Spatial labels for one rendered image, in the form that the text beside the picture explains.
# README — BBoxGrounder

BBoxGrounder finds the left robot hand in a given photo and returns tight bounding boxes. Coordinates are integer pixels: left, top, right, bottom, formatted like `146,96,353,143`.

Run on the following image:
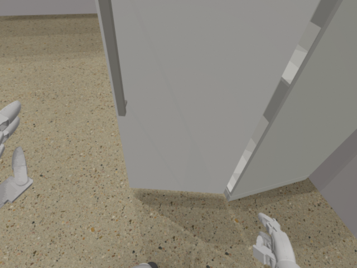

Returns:
0,100,33,208

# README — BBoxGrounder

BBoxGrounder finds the right robot hand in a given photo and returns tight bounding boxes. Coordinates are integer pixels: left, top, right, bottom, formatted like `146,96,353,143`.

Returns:
253,213,296,268

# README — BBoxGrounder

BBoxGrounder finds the handle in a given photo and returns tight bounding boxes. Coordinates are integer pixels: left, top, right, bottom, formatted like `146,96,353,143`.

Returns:
98,0,127,116

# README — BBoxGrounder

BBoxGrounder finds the fridge door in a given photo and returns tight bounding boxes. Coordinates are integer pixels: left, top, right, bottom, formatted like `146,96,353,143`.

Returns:
95,0,320,194

